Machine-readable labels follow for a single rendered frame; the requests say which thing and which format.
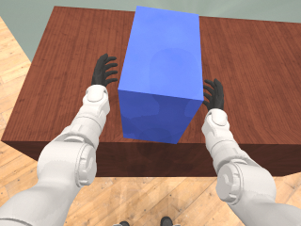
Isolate left robot upper arm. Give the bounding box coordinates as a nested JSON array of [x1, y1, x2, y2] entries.
[[0, 141, 97, 226]]

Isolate right robot upper arm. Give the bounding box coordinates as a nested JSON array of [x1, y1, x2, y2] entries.
[[215, 162, 301, 226]]

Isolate robot left forearm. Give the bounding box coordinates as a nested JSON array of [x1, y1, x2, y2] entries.
[[37, 85, 110, 178]]

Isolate pedestal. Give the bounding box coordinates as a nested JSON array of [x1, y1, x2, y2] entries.
[[1, 6, 301, 177]]

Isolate right robot hand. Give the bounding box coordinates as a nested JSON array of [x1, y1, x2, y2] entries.
[[202, 78, 225, 112]]

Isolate robot right foot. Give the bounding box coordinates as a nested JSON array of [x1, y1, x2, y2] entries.
[[160, 216, 173, 226]]

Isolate left robot hand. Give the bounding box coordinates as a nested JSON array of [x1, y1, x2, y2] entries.
[[91, 53, 118, 87]]

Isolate carton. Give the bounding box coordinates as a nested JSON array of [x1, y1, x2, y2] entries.
[[118, 6, 204, 144]]

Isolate robot right forearm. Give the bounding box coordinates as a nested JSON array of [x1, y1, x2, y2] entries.
[[201, 108, 277, 196]]

